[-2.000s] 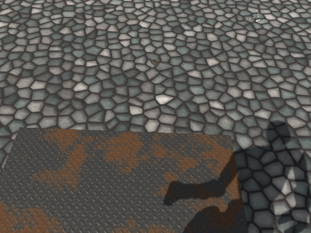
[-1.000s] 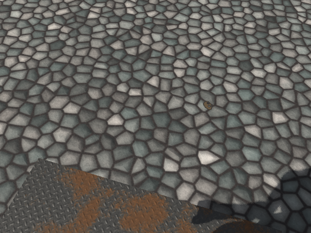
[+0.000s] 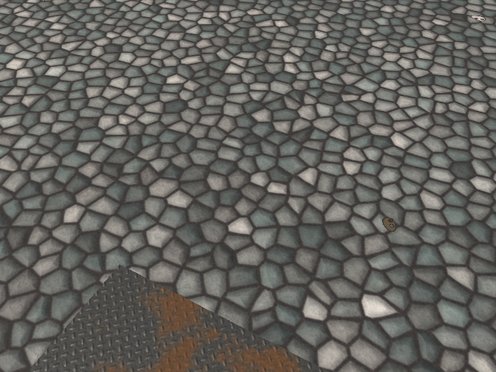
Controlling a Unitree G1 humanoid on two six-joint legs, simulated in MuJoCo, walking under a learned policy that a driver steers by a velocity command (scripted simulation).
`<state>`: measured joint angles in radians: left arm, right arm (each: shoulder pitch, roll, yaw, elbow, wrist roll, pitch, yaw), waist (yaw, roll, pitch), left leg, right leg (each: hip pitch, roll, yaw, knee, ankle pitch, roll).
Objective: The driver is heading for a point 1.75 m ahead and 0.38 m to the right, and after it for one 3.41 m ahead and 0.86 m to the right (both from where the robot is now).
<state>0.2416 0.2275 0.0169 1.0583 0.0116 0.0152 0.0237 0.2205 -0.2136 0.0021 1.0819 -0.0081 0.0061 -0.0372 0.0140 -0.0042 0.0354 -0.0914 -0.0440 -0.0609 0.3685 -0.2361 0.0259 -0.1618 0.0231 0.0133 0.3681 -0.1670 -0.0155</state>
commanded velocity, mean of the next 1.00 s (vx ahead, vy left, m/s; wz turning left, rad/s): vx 0.00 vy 0.00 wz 0.00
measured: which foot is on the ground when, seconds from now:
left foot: down 0.00-1.00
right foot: down 0.00-1.00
